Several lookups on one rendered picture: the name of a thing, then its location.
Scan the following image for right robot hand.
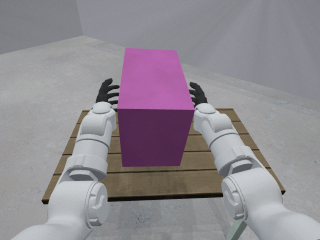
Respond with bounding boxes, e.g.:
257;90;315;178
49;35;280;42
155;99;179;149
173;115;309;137
189;82;208;108

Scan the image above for robot right forearm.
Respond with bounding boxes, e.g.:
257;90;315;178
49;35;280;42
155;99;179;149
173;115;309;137
193;103;283;204

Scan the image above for right robot upper arm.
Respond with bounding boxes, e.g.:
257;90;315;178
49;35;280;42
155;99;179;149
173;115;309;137
221;167;320;240

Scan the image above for carton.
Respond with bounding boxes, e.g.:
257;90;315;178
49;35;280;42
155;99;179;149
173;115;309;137
117;48;195;167

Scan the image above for left robot hand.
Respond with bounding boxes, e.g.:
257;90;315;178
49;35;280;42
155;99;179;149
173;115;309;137
95;78;120;112

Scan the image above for table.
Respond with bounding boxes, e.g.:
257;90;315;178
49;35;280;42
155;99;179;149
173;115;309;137
41;108;286;240

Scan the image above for left robot upper arm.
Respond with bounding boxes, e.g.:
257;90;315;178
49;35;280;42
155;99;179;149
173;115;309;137
11;180;109;240

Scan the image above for robot left forearm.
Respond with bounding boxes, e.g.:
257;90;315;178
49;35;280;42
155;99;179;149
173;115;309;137
47;101;117;218

